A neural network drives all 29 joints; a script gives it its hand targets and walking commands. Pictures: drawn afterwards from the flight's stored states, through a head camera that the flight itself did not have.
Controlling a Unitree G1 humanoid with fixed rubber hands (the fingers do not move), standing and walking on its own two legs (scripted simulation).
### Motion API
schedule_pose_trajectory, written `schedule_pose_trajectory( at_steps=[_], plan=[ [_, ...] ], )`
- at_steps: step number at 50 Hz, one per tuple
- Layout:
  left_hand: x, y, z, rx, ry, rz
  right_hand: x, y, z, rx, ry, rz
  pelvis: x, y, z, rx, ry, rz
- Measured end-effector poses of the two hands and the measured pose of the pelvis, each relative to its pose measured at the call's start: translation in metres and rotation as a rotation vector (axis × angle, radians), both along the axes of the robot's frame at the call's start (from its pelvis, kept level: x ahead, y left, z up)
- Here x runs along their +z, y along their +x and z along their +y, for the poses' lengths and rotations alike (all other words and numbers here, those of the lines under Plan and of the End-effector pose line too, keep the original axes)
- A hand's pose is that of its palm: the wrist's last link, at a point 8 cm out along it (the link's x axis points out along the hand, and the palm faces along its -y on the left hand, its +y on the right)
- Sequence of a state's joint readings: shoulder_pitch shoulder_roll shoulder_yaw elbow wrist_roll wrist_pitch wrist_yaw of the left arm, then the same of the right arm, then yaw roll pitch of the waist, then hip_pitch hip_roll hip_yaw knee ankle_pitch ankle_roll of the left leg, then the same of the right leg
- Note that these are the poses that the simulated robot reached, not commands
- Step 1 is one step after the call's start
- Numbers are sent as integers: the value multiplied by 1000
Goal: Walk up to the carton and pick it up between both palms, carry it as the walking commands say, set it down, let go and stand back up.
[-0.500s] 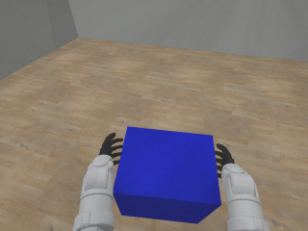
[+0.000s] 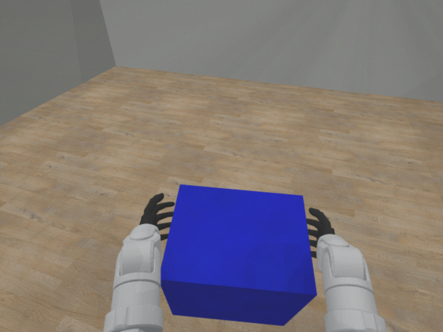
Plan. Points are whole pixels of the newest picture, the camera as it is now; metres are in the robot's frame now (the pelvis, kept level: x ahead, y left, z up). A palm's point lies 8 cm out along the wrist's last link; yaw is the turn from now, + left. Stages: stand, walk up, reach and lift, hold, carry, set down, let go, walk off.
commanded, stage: reach and lift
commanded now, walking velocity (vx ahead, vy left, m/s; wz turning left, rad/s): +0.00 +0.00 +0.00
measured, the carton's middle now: (234, 258) +0.30 -0.01 -0.02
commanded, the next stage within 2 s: hold in 1.02 s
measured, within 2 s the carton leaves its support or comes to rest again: neither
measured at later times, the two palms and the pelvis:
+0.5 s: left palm (148, 233) +0.31 +0.16 +0.07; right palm (322, 238) +0.29 -0.17 +0.05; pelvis +0.01 +0.00 +0.00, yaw +0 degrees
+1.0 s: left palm (145, 240) +0.29 +0.16 +0.07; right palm (322, 244) +0.28 -0.17 +0.05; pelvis +0.00 +0.00 +0.00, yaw +0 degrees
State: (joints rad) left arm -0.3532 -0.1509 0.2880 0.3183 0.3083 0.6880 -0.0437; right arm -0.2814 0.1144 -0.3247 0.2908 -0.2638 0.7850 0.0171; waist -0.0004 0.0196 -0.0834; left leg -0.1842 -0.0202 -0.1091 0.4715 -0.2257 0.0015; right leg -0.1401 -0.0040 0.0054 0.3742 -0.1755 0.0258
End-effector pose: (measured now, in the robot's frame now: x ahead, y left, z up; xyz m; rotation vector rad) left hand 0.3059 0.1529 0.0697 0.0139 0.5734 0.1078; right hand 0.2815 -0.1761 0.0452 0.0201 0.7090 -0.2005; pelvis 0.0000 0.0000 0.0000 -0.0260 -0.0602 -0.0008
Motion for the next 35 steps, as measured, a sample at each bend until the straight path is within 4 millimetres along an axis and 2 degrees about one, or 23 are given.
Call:
schedule_pose_trajectory(
  at_steps=[19,35],
  plan=[
    [-2,3,2,21,8,15,1,11,1,37,-12,7,1,4,-3,0,5,4],
    [-7,-9,8,49,9,26,2,10,6,60,-9,4,2,6,-5,1,8,-5]
  ],
)
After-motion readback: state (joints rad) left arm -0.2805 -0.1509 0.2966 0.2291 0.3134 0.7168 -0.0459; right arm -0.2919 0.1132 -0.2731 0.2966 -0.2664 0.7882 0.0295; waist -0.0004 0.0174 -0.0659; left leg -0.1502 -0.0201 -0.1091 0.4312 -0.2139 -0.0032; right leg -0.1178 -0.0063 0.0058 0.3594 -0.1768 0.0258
